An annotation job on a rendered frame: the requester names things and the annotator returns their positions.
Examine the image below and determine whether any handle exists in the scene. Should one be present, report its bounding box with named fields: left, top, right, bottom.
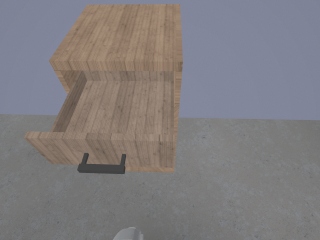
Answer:
left=77, top=153, right=126, bottom=174

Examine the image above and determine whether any robot left thigh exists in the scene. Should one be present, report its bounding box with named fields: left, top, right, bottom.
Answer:
left=113, top=228, right=144, bottom=240

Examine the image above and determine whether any drawer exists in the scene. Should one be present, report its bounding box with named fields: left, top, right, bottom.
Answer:
left=23, top=70, right=175, bottom=168

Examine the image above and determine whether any cabinet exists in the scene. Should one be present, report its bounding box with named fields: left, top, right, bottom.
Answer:
left=49, top=4, right=183, bottom=173

